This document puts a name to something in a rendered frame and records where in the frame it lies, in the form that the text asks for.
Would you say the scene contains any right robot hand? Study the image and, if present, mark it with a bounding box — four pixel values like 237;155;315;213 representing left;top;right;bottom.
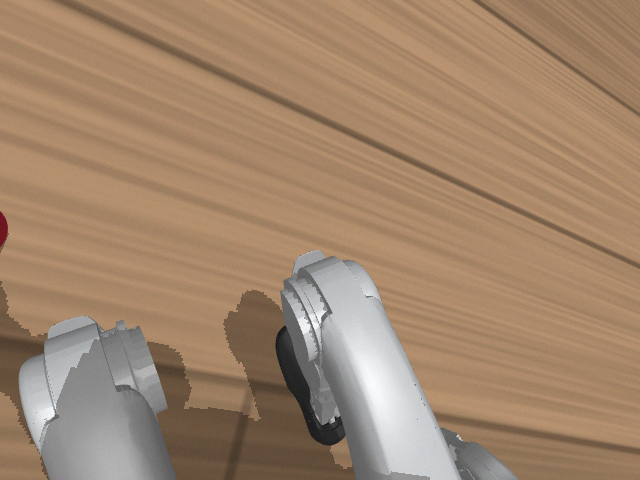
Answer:
440;427;519;480

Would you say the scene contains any tin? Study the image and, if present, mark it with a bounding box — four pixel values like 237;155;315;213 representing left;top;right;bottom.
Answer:
0;211;8;247

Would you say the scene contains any right robot foot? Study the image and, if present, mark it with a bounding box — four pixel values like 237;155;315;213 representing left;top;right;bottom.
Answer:
276;325;346;446

